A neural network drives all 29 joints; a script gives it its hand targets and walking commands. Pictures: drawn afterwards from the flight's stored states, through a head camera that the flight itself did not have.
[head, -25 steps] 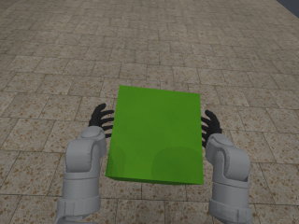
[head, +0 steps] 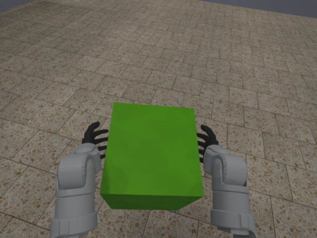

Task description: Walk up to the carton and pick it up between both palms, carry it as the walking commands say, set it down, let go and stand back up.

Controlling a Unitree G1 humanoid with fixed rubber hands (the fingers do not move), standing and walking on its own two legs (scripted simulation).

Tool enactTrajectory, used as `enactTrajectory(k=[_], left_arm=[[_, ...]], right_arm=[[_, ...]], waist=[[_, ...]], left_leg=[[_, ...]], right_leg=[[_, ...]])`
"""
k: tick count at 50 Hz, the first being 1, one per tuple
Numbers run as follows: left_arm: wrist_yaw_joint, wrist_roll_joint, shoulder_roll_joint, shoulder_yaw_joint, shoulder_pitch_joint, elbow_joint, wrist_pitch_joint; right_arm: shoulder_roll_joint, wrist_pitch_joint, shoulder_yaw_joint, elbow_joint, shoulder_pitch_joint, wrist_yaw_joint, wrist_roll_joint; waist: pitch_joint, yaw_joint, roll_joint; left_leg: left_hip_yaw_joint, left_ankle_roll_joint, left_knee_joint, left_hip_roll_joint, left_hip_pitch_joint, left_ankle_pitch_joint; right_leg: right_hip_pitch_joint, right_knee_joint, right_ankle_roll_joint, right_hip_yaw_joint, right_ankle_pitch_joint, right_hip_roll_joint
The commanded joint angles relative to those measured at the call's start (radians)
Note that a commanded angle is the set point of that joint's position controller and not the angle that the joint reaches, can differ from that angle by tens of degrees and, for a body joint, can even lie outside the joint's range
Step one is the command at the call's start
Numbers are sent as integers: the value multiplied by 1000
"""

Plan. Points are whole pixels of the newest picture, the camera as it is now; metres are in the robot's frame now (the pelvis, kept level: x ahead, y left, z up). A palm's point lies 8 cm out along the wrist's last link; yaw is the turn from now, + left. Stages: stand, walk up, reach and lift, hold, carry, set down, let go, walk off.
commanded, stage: carry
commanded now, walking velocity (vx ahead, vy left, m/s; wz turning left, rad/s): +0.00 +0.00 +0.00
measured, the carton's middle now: (149, 162) +0.32 +0.02 +0.01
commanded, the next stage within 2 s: none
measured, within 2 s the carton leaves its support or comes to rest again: neither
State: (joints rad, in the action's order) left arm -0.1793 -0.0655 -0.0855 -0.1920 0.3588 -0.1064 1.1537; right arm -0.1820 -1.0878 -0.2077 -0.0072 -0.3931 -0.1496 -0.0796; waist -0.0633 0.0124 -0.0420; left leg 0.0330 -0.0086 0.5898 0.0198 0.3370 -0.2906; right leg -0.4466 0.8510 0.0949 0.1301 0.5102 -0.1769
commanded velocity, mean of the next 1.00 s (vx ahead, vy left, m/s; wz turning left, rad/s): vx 0.00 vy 0.00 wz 0.00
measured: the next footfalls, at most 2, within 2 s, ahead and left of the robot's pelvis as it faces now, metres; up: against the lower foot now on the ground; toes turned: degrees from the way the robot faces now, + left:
right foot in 0.20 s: +0.04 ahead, -0.06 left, +0.00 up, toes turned +12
left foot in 0.42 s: -0.02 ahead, +0.18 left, +0.00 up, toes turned -2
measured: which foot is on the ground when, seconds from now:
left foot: down 0.00-0.22, up 0.24-0.40, down 0.42-1.00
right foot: up 0.00-0.18, down 0.20-1.00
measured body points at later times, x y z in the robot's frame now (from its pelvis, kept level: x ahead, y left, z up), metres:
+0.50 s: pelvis -0.05 -0.01 +0.00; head -0.05 -0.01 +0.45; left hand +0.29 +0.13 +0.12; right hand +0.28 -0.17 +0.12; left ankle -0.06 +0.17 -0.73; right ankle +0.01 -0.07 -0.73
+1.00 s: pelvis -0.10 +0.05 +0.00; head -0.11 +0.06 +0.45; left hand +0.22 +0.21 +0.10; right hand +0.22 -0.08 +0.10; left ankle -0.06 +0.17 -0.73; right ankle +0.01 -0.07 -0.73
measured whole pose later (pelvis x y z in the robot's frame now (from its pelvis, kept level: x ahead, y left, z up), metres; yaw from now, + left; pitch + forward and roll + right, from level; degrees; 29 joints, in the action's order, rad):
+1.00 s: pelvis -0.10 +0.05 +0.00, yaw +1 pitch +0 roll +1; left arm -0.16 -0.07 -0.12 -0.20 0.40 -0.07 1.11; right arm -0.18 -1.10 -0.22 0.08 -0.38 -0.16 -0.10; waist -0.05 -0.01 -0.05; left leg 0.07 0.00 0.57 0.01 0.33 -0.25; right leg -0.43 0.56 0.00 0.10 0.16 -0.09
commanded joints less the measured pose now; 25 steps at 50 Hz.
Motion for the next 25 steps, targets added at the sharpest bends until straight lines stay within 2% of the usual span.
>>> enactTrajectory(k=[1,2,3,4,5,6,7,8,9,10,11,12,13,14,15,16,17,18,19,20,21,22,23,24,25], left_arm=[[78,309,-960,645,809,-105,-105],[87,311,-965,647,733,-64,-98],[93,322,-985,646,708,-30,-95],[97,326,-997,654,655,-57,-99],[94,289,-963,622,494,21,-84],[98,301,-952,631,533,-13,-85],[102,286,-954,607,472,23,-81],[106,292,-920,606,458,22,-82],[109,286,-882,577,471,-14,-76],[105,256,-827,552,388,4,-76],[102,255,-821,563,425,1,-74],[103,233,-792,546,400,-1,-84],[101,240,-799,539,525,-6,-86],[99,245,-787,551,546,-41,-89],[93,227,-751,536,531,-59,-93],[87,231,-756,542,598,-112,-101],[86,213,-761,522,540,-83,-98],[84,212,-789,538,593,-106,-103],[70,200,-778,526,613,-102,-94],[62,197,-730,517,597,-98,-90],[58,172,-736,505,549,-64,-78],[48,173,-727,515,526,-80,-73],[44,132,-693,473,427,11,-56],[48,133,-703,488,433,-18,-61],[58,96,-678,439,410,95,-62]], right_arm=[[-784,67,607,331,-778,35,265],[-756,73,603,352,-736,29,245],[-745,81,600,380,-762,20,241],[-745,89,621,438,-770,26,259],[-709,76,615,398,-628,18,232],[-717,76,625,407,-658,18,241],[-729,70,658,421,-683,10,252],[-696,57,636,350,-573,5,220],[-732,40,670,354,-590,2,226],[-702,25,673,304,-493,-8,206],[-708,15,670,265,-500,-6,208],[-694,7,683,271,-504,9,228],[-733,-2,683,218,-608,12,242],[-744,1,674,170,-564,16,238],[-748,-4,682,136,-538,19,241],[-769,4,695,150,-550,27,256],[-758,15,722,225,-652,27,288],[-788,15,720,223,-642,37,296],[-779,7,702,208,-660,37,302],[-732,-3,667,150,-586,33,280],[-737,-9,649,131,-544,39,268],[-725,-16,643,138,-502,35,267],[-698,-32,620,68,-445,37,256],[-708,-30,593,45,-390,46,238],[-682,-27,542,-56,-379,54,204]], waist=[[-352,2,250],[-354,-5,264],[-343,-7,240],[-406,-8,270],[-423,-16,255],[-457,-23,231],[-452,-33,126],[-509,-31,29],[-510,-21,-209],[-419,-11,-336],[-435,-9,-334],[-417,-10,-305],[-352,-6,-301],[-340,3,-185],[-319,0,-150],[-308,1,-128],[-312,-6,-96],[-298,-4,-68],[-295,-5,-48],[-325,-7,-12],[-330,-7,-10],[-336,-12,25],[-346,-11,26],[-358,-8,70],[-352,-10,64]], left_leg=[[-144,106,-127,198,-239,535],[-102,103,-148,179,-185,401],[-92,96,-184,165,-148,247],[-102,106,-169,162,-207,236],[-105,109,-146,170,-208,232],[-124,112,-143,167,-152,146],[-79,109,-76,139,-149,196],[-89,79,-27,108,-114,200],[-40,34,60,46,17,78],[4,-7,106,-10,135,-132],[-8,-2,83,1,62,-175],[-6,-2,101,15,-11,-163],[-16,9,44,32,-51,-63],[-9,1,-18,24,-60,47],[-5,-4,-9,26,-60,108],[-2,-4,-38,22,-58,113],[2,-13,-40,24,-41,119],[34,-23,-102,8,-68,82],[33,-34,-136,23,-96,82],[32,-34,-128,28,-105,91],[28,-38,-128,38,-124,60],[32,-32,-135,38,-144,32],[19,-39,-137,51,-184,48],[-4,-29,-118,78,-217,108],[-5,-26,-89,97,-200,166]], right_leg=[[-57,17,-25,-12,-51,109],[-14,-7,-37,-28,-76,94],[8,-30,-52,-21,-96,116],[17,-78,-65,-22,-116,120],[52,-133,-70,-27,-151,120],[149,-211,-80,-8,-218,133],[231,-371,-89,-30,-313,112],[334,-448,-105,-136,-352,39],[450,-430,-131,-297,-626,-130],[453,-421,-165,-341,-863,-175],[428,-395,-199,-276,-874,-180],[344,-418,-199,-261,-750,-159],[268,-436,-178,-206,-640,-109],[273,-422,-140,-136,-655,-59],[262,-437,-102,-131,-646,-52],[303,-418,-112,-115,-710,-42],[318,-414,-106,-123,-694,-52],[311,-422,-119,-134,-588,-62],[298,-399,-131,-133,-596,-58],[307,-389,-128,-138,-645,-51],[307,-403,-120,-148,-609,-51],[280,-419,-123,-155,-533,-53],[260,-421,-123,-155,-462,-37],[210,-429,-124,-142,-412,-22],[206,-425,-111,-124,-442,-8]])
